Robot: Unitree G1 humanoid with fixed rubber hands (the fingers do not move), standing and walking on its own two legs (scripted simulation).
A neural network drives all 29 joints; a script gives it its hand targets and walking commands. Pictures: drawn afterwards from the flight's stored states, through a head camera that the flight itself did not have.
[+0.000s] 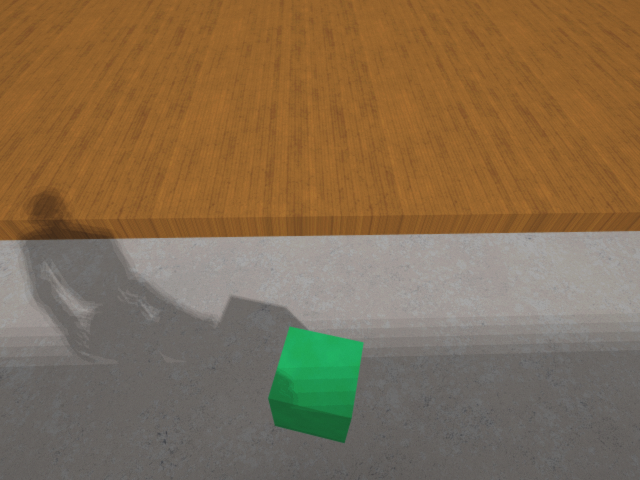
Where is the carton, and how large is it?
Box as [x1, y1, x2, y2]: [268, 327, 363, 442]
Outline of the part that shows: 289,327 268,397 274,423 278,426 344,442 351,418 363,342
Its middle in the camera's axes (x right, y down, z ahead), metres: -0.01 +0.43 +1.11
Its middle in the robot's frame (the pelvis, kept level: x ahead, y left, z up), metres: +0.45 +0.01 -0.65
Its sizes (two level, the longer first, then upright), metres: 0.210 0.200 0.250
